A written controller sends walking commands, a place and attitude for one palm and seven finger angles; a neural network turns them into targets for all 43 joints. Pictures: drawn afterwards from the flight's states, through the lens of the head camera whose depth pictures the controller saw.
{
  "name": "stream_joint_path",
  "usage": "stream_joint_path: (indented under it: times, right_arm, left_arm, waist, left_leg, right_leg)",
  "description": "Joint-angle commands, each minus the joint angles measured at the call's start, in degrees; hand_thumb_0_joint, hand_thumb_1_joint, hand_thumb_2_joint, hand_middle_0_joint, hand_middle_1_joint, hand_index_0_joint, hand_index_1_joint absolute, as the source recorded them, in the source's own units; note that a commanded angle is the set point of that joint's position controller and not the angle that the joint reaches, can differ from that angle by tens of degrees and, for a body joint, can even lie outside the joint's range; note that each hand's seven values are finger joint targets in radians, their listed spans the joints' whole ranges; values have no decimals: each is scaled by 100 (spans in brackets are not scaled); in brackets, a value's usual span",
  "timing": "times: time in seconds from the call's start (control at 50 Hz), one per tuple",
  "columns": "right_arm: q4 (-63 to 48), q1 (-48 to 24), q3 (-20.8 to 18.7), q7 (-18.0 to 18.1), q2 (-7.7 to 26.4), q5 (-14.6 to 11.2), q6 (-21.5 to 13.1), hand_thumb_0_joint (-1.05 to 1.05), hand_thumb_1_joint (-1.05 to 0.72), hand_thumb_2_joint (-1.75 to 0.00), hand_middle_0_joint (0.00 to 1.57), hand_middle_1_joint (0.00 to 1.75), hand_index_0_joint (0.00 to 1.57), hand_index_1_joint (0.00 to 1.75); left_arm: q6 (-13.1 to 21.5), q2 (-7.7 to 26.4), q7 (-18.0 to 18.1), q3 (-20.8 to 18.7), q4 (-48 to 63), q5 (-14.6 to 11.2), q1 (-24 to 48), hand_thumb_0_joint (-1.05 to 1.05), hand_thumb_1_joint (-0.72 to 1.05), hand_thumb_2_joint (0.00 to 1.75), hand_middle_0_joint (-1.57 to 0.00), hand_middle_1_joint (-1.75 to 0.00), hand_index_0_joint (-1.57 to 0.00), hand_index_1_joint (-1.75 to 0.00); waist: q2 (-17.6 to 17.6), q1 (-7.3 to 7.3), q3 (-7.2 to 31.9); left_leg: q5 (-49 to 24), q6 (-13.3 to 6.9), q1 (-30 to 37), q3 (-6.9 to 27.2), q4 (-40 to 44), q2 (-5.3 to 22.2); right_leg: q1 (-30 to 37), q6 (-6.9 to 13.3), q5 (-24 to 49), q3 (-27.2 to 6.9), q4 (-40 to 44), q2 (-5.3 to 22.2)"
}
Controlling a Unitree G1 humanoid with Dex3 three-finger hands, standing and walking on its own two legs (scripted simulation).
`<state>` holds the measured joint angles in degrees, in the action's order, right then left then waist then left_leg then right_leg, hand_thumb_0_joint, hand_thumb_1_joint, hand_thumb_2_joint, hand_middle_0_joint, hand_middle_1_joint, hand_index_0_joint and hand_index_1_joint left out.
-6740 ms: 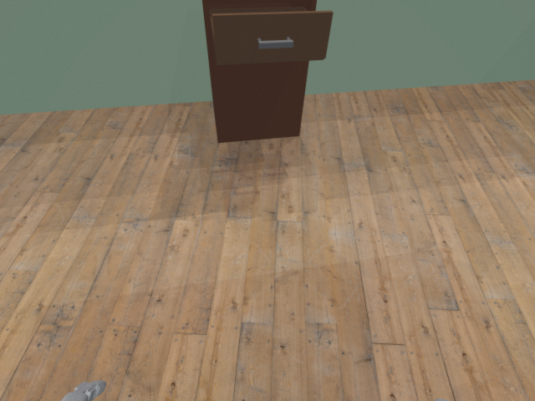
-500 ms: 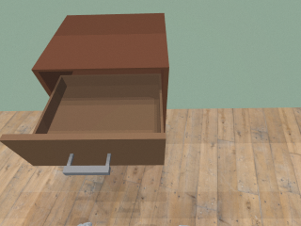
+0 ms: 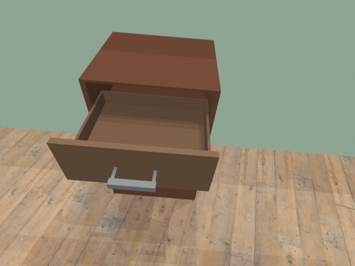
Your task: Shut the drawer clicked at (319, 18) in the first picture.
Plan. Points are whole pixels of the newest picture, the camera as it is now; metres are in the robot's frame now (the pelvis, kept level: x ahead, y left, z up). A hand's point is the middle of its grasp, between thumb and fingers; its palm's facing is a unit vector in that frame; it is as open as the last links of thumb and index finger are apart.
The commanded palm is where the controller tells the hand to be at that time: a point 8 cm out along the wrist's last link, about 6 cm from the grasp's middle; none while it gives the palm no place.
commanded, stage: come to a stop and stand still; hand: left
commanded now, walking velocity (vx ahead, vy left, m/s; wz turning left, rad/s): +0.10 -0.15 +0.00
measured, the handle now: (133, 178) +0.36 +0.15 -0.06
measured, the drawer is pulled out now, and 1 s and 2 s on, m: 0.29 0.29 0.29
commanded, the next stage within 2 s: look again from close up in 0.14 s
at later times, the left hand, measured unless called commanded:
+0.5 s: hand out of the picture -0.02 +0.11 -0.19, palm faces +0.01 -0.98 -0.18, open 7.3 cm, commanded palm none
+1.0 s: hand out of the picture -0.05 +0.13 -0.18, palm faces +0.04 -0.99 -0.16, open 7.4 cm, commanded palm none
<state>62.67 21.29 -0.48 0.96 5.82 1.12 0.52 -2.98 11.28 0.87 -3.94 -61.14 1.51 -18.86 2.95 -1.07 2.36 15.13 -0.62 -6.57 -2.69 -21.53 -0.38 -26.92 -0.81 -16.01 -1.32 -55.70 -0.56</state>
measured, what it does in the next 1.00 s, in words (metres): steps on the spot: right foot, then left foot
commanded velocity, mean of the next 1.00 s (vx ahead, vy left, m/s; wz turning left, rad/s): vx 0.05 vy -0.02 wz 0.00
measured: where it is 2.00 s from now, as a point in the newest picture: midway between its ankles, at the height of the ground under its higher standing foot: outside the picture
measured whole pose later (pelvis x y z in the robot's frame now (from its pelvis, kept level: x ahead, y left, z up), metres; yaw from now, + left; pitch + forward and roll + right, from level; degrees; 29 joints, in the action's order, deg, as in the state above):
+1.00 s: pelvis -0.01 -0.03 -0.01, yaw +0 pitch -2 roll -1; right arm 65.3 20.6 1.1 0.4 7.6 0.9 0.2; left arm 0.7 8.5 1.8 0.5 -62.1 0.6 -23.2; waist 0.8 0.2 0.6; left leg 16.0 -2.2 -12.3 -3.4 -29.7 -0.2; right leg -6.3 3.8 -18.1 4.5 -25.6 -3.0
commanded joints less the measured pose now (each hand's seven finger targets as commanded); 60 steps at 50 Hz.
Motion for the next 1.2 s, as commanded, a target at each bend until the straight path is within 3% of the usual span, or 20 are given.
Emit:
stream_joint_path:
  times: [0.0,0.08,0.14,0.18,0.2,0.22,0.26,0.3,0.34,0.42,0.48,0.5,0.56,0.7,0.9,1.02,1.06,1.1,1.14,1.18]
  right_arm:
    - [-195,172,-164,166,829,13,-280,0,-90,-90,20,30,20,30]
    - [98,517,-182,237,791,47,-311,0,-90,-90,20,30,20,30]
    - [198,328,-202,246,838,16,-225,0,-90,-90,20,30,20,30]
    - [260,393,-202,217,712,-69,-191,0,-90,-90,20,30,20,30]
    - [244,390,-161,202,444,-134,-191,0,-90,-90,20,30,20,30]
    - [-291,-694,-149,113,706,-120,-291,0,-90,-90,20,30,20,30]
    - [-326,-316,-62,69,364,-20,-231,0,-90,-90,20,30,20,30]
    - [-308,-392,-62,51,421,-39,-192,0,-90,-90,20,30,20,30]
    - [-268,-412,-10,36,300,-59,-144,0,-90,-90,20,30,20,30]
    - [-147,-231,-17,53,353,-46,-71,0,-90,-90,20,30,20,30]
    - [-184,-170,-7,48,605,-32,-76,0,-90,-90,20,30,20,30]
    - [-198,-224,12,50,662,-35,-61,0,-90,-90,20,30,20,30]
    - [-244,-359,63,63,653,-39,-108,0,-90,-90,20,30,20,30]
    - [-253,-301,82,66,766,-46,-142,0,-90,-90,20,30,20,30]
    - [-49,-94,65,6,762,4,-114,0,-90,-90,20,30,20,30]
    - [35,176,63,6,559,11,-195,0,-90,-90,20,30,20,30]
    - [155,419,58,27,607,2,-263,0,-90,-90,20,30,20,30]
    - [331,952,-25,90,967,23,-339,0,-90,-90,20,30,20,30]
    - [402,1280,-43,154,1057,36,-385,0,-90,-90,20,30,20,30]
    - [357,1138,-29,146,967,34,-413,0,-90,-90,20,30,20,30]
  left_arm:
    - [219,263,35,9,207,14,28,0,90,90,-20,-30,-20,-30]
    - [273,57,45,139,175,-34,227,0,90,90,-20,-30,-20,-30]
    - [307,-144,83,194,-34,-102,-103,0,90,90,-20,-30,-20,-30]
    - [397,-113,122,220,-313,-93,-627,0,90,90,-20,-30,-20,-30]
    - [446,99,174,214,-421,-87,-746,0,90,90,-20,-30,-20,-30]
    - [468,371,384,209,-551,-2,-912,0,90,90,-20,-30,-20,-30]
    - [647,268,339,242,-347,-53,-859,0,90,90,-20,-30,-20,-30]
    - [689,148,343,303,-222,-57,-788,0,90,90,-20,-30,-20,-30]
    - [630,253,310,326,-7,-54,-553,0,90,90,-20,-30,-20,-30]
    - [509,267,260,368,130,-53,-159,0,90,90,-20,-30,-20,-30]
    - [506,88,246,397,147,-56,-259,0,90,90,-20,-30,-20,-30]
    - [525,61,249,392,141,-54,-345,0,90,90,-20,-30,-20,-30]
    - [497,194,225,403,145,-71,-415,0,90,90,-20,-30,-20,-30]
    - [522,191,208,444,162,-94,-444,0,90,90,-20,-30,-20,-30]
    - [475,292,149,369,81,-63,-658,0,90,90,-20,-30,-20,-30]
    - [473,299,136,296,60,-68,-736,0,90,90,-20,-30,-20,-30]
    - [478,146,114,345,61,-65,-683,0,90,90,-20,-30,-20,-30]
    - [536,-41,97,415,70,-48,-681,0,90,90,-20,-30,-20,-30]
    - [565,-6,89,447,228,-32,-281,0,90,90,-20,-30,-20,-30]
    - [550,11,64,409,313,-22,61,0,90,90,-20,-30,-20,-30]
  waist:
    - [-983,128,-967]
    - [-1145,291,-597]
    - [-1119,168,-358]
    - [-570,49,30]
    - [-1,109,138]
    - [451,-147,-685]
    - [1206,92,32]
    - [1190,84,272]
    - [81,114,65]
    - [-58,328,-708]
    - [-325,289,-1120]
    - [-154,227,-1217]
    - [-968,149,-1152]
    - [-75,143,-713]
    - [67,90,-1036]
    - [-55,154,-1312]
    - [-640,228,-1286]
    - [-1555,353,-755]
    - [-1559,481,-765]
    - [-764,427,-817]
  left_leg:
    - [-550,-827,-62,1262,1018,1472]
    - [-2755,-1001,480,1258,425,1654]
    - [-3075,-864,192,1117,-38,1479]
    - [-2186,-399,-201,763,-665,1007]
    - [-960,-110,-878,426,-917,699]
    - [-232,120,-1068,76,-1554,371]
    - [749,-34,-1459,3,-1738,244]
    - [803,-37,-1574,44,-2036,228]
    - [621,25,-1171,-130,-1811,150]
    - [100,78,-320,-57,-901,192]
    - [-330,-95,-347,416,-450,625]
    - [-204,-129,-505,413,-463,653]
    - [-509,-149,-642,569,-233,583]
    - [-627,-114,-457,528,-95,549]
    - [618,-162,-978,311,-350,300]
    - [470,-204,-1230,114,-725,221]
    - [191,-371,-777,518,-235,467]
    - [-658,-955,133,1779,408,1333]
    - [-2407,-1583,942,2459,628,1996]
    - [-2872,-1721,769,2168,454,2097]
  right_leg:
    - [-778,-77,-267,-33,-466,142]
    - [-157,-38,-862,173,917,265]
    - [1024,60,-566,329,2505,186]
    - [2223,78,1174,264,3842,347]
    - [2919,217,2308,-370,3703,949]
    - [1719,296,4045,-665,3478,1028]
    - [2797,499,6295,-456,3013,1364]
    - [3118,640,6838,-399,2904,1327]
    - [2582,804,5694,-464,3057,1257]
    - [1111,729,1767,-529,3610,976]
    - [698,457,337,-510,3874,691]
    - [769,356,240,-564,4032,684]
    - [1171,383,519,-520,3864,628]
    - [1603,356,902,-423,3912,725]
    - [1391,654,-1430,-674,4132,791]
    - [1258,936,-1310,-735,3898,876]
    - [958,763,-715,-207,3241,490]
    - [498,482,-335,549,1767,0]
    - [-645,408,-1753,473,209,-13]
    - [-873,414,-1770,319,-461,271]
